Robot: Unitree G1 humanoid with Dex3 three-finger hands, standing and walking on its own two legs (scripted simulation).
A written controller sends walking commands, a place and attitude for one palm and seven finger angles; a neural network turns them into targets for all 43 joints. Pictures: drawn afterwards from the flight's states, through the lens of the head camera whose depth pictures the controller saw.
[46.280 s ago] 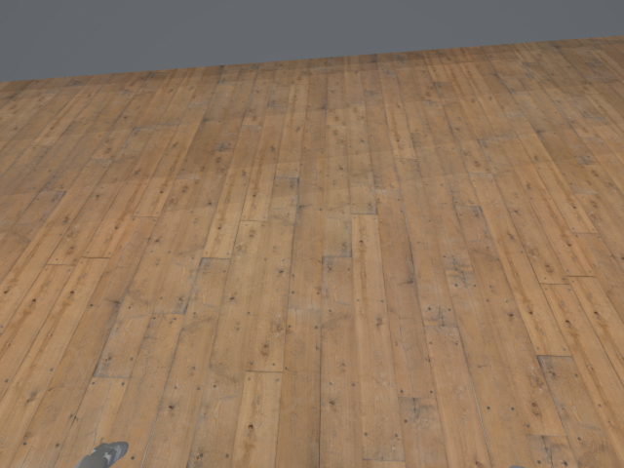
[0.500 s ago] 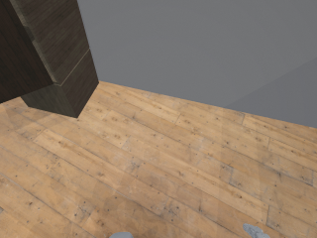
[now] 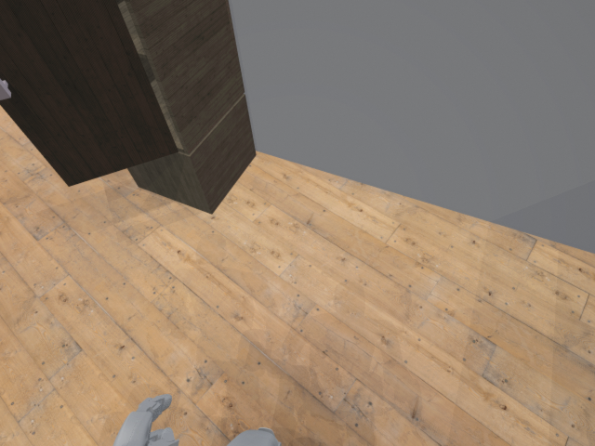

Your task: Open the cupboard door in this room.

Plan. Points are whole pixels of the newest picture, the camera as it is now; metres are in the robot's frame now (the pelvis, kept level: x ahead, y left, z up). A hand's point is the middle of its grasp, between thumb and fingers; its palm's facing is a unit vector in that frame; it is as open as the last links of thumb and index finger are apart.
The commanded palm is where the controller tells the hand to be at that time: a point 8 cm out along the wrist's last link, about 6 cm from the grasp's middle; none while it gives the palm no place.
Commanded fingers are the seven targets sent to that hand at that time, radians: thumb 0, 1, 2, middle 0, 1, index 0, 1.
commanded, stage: turn to face it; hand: left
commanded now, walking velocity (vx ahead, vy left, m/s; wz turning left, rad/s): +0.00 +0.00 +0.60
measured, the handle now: out of the picture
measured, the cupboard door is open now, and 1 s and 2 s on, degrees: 49 49 49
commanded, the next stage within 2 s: take the last steps up to it in 0.56 s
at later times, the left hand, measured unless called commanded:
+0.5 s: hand out of the picture -0.04 +0.26 -0.18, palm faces +0.33 -0.91 -0.24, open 7.4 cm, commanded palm none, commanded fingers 0.00 0.90 0.90 -0.20 -0.30 -0.20 -0.30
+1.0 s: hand out of the picture -0.02 +0.19 -0.15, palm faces +0.44 -0.87 -0.22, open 7.3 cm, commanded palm none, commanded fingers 0.00 0.90 0.90 -0.20 -0.30 -0.20 -0.30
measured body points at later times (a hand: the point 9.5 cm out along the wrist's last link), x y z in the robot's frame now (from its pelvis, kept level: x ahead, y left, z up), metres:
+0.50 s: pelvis +0.00 +0.04 +0.00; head +0.04 +0.08 +0.45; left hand -0.05 +0.30 -0.16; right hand +0.19 -0.16 -0.12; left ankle -0.02 +0.12 -0.73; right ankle +0.00 -0.12 -0.66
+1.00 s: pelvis +0.03 +0.02 +0.01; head +0.05 +0.01 +0.46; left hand -0.04 +0.24 -0.13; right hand +0.13 -0.20 -0.15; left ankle -0.01 +0.14 -0.65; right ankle +0.03 -0.09 -0.73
